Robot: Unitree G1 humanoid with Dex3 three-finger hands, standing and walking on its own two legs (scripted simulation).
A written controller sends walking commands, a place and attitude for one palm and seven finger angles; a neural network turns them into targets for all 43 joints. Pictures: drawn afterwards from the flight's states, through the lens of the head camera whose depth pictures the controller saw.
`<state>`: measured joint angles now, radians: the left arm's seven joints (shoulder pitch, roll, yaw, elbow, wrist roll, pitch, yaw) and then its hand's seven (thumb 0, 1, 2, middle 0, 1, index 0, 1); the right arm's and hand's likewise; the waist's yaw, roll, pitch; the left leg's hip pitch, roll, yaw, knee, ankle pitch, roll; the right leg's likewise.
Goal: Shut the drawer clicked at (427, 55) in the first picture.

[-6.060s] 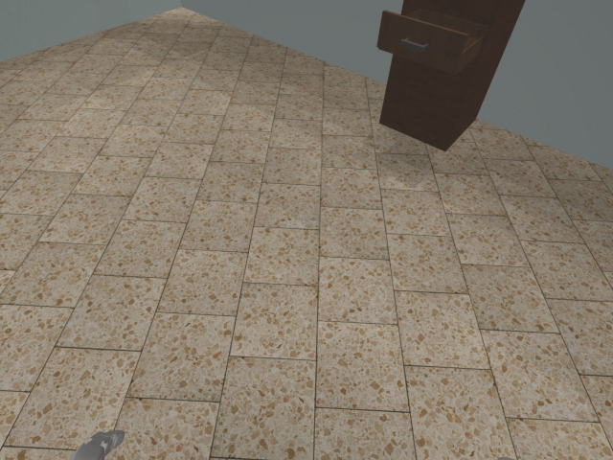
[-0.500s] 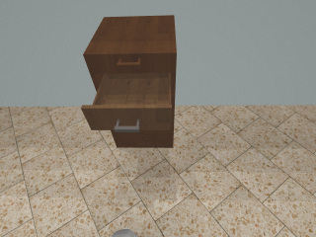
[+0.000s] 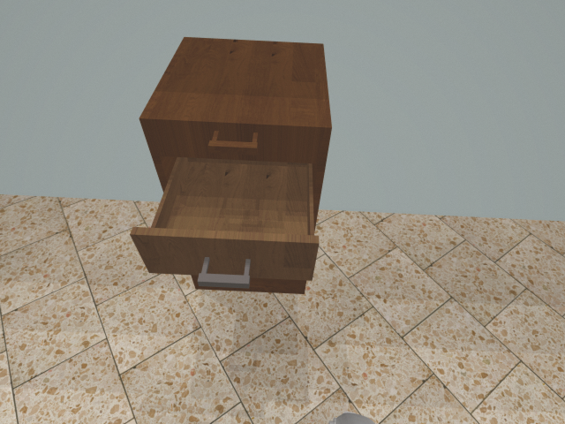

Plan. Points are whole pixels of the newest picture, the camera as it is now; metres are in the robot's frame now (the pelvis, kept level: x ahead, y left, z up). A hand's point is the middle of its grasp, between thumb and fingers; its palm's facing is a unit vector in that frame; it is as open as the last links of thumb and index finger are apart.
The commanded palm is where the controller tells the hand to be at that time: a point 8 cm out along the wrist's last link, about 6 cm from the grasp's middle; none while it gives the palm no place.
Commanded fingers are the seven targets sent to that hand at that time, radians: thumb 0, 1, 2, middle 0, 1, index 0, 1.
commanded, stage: take the last steps up to it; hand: left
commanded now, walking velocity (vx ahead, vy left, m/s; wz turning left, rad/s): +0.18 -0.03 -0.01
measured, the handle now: (225, 272) +0.44 +0.15 -0.17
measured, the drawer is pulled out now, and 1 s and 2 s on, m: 0.24 0.24 0.24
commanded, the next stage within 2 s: come to a stop and stand still in 0.10 s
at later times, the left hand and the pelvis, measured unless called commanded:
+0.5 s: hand out of the picture +0.15 +0.14 -0.17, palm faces +0.08 -0.97 -0.25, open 7.2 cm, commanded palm none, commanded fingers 0.00 0.90 0.90 -0.20 -0.30 -0.20 -0.30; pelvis +0.10 -0.05 +0.00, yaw +1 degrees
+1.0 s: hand out of the picture +0.07 +0.18 -0.18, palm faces +0.05 -0.97 -0.24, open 7.3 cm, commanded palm none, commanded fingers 0.00 0.90 0.90 -0.20 -0.30 -0.20 -0.30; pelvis +0.06 +0.00 -0.01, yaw +0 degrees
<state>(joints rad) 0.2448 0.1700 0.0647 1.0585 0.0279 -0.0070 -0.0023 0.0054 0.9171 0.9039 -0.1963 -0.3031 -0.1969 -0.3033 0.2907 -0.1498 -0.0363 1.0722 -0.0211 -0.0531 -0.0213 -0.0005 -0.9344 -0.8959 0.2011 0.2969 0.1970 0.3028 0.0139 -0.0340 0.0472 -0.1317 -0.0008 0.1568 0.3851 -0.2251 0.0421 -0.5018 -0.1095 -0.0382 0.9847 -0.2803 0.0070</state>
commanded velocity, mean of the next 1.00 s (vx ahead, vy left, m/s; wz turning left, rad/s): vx -0.05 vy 0.04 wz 0.00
